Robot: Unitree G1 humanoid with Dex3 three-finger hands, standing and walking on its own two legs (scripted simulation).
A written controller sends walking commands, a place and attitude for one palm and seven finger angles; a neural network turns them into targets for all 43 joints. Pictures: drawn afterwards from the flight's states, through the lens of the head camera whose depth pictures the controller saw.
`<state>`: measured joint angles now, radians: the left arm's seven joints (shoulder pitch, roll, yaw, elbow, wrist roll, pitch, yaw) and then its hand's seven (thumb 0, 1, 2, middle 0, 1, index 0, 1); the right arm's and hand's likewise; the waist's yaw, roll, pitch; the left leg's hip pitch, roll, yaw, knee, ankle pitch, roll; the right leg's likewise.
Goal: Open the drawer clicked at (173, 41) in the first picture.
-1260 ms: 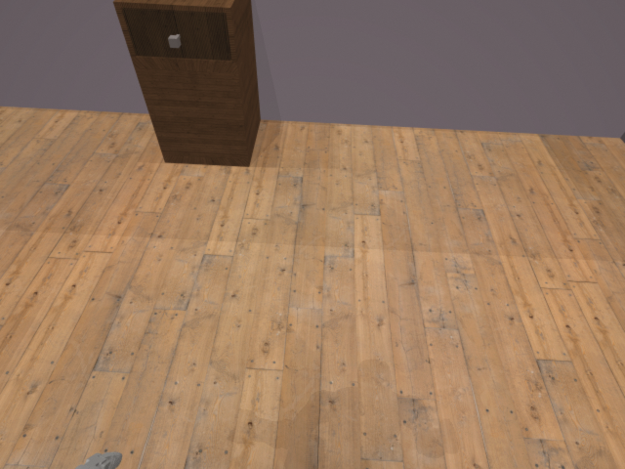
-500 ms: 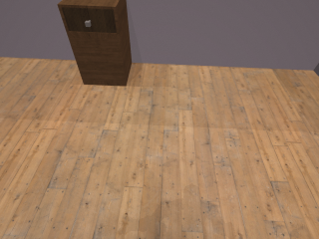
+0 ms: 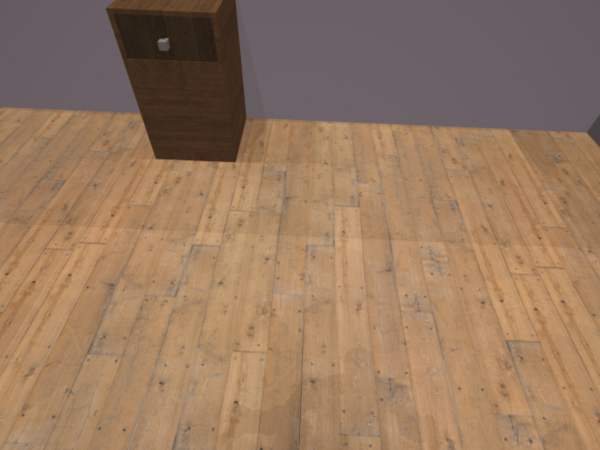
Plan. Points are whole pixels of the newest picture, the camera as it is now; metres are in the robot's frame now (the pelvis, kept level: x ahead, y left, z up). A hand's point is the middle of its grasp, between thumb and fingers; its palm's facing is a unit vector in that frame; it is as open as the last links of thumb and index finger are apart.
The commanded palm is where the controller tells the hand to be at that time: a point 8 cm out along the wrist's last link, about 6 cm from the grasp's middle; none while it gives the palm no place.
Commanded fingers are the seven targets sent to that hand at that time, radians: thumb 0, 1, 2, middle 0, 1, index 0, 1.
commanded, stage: look at it before walking up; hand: left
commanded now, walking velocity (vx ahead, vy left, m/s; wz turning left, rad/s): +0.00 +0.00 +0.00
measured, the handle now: (165, 43) +1.58 +0.65 -0.14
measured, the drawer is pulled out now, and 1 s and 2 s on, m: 0.00 0.00 0.00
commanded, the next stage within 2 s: walk to a spot facing it in 0.28 s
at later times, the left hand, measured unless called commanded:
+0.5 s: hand out of the picture +0.07 +0.24 -0.16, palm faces -0.01 -0.95 -0.32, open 7.4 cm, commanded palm none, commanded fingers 0.00 0.90 0.90 -0.20 -0.30 -0.20 -0.30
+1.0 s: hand out of the picture +0.13 +0.27 -0.17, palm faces +0.25 -0.95 -0.17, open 7.4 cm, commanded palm none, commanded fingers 0.00 0.90 0.90 -0.20 -0.30 -0.20 -0.30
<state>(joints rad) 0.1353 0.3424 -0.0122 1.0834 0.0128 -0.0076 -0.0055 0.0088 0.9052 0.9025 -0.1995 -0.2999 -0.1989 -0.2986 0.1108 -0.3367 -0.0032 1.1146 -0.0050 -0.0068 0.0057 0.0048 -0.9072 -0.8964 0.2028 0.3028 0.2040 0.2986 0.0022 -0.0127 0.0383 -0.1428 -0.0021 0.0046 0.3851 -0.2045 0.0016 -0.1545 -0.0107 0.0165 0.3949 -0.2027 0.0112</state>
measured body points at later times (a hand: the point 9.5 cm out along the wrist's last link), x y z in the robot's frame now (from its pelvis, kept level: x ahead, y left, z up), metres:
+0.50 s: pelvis +0.01 +0.00 +0.00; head +0.01 +0.00 +0.45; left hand +0.07 +0.29 -0.14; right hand +0.08 -0.29 -0.14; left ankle +0.00 +0.12 -0.74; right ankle +0.01 -0.13 -0.74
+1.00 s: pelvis +0.12 +0.07 +0.00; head +0.15 +0.10 +0.45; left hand +0.11 +0.32 -0.16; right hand +0.14 -0.16 -0.15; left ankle +0.06 +0.13 -0.74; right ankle +0.20 -0.07 -0.68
